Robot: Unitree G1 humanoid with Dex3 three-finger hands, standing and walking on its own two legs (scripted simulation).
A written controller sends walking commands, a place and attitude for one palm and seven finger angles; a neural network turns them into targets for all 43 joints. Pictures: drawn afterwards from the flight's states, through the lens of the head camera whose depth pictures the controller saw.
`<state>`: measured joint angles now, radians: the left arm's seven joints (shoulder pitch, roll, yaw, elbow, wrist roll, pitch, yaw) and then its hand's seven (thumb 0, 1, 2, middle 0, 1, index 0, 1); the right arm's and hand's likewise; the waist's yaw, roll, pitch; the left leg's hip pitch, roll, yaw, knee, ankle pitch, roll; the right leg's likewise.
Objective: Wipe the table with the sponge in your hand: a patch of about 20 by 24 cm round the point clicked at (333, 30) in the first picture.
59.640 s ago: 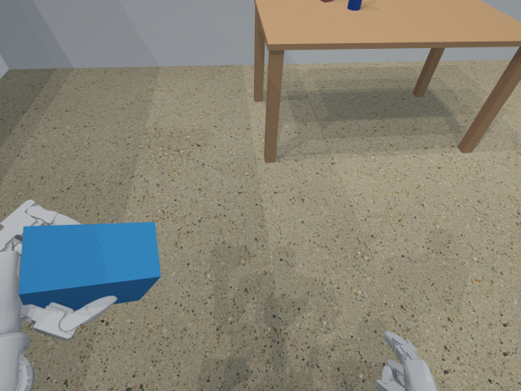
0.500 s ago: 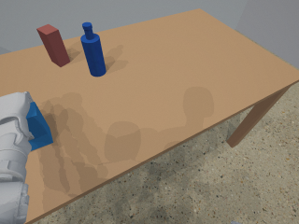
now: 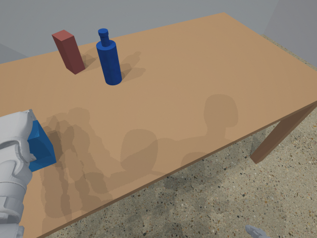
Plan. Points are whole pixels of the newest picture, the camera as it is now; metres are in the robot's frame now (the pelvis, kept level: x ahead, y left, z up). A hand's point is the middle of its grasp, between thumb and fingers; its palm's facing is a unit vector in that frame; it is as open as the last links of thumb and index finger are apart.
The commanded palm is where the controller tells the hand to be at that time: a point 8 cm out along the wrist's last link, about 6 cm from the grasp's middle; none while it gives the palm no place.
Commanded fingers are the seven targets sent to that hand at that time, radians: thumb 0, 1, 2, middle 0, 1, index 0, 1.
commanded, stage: wipe back along the first lane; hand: left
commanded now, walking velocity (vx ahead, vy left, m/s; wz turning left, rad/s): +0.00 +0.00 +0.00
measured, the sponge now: (26, 154) +0.32 +0.39 -0.02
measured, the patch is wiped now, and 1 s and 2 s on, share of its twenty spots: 0.95 0.95 0.95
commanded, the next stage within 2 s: lift the sponge slowly off the table in 1.38 s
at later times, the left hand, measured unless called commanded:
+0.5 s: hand (22, 158) +0.29 +0.36 +0.04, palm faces -0.03 -0.03 -1.00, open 10.6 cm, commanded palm +0.24 +0.33 +0.07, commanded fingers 0.00 0.10 1.30 -1.20 -1.60 -1.20 -1.60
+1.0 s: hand (26, 179) +0.23 +0.32 +0.04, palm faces +0.00 -0.04 -1.00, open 10.6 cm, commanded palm +0.19 +0.30 +0.06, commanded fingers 0.00 0.10 1.30 -1.20 -1.60 -1.20 -1.60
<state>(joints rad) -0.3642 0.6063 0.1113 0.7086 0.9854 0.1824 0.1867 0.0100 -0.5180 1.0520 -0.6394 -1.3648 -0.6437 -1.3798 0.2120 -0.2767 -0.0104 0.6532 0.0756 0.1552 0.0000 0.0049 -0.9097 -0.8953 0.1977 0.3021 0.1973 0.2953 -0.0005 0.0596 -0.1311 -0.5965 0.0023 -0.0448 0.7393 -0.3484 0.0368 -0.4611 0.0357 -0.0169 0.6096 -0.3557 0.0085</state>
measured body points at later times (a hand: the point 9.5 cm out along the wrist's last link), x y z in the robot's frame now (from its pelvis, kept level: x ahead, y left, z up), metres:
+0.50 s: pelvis +0.00 +0.01 +0.00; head +0.02 +0.00 +0.45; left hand +0.28 +0.35 +0.09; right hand +0.18 -0.23 -0.10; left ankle +0.00 +0.09 -0.72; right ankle -0.04 -0.14 -0.72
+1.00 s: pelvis +0.00 -0.01 +0.01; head +0.00 -0.03 +0.46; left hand +0.23 +0.32 +0.09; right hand +0.21 -0.23 -0.09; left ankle +0.00 +0.09 -0.72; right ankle -0.04 -0.14 -0.72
